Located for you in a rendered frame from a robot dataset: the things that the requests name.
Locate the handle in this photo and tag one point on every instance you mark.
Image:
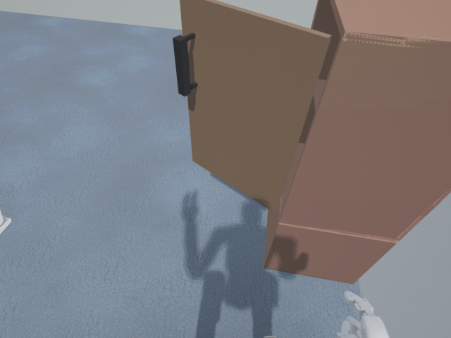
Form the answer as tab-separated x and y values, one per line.
182	64

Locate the right robot hand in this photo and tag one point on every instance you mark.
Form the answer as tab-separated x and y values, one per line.
371	326

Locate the cupboard door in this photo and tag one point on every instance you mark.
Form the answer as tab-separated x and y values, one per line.
256	77

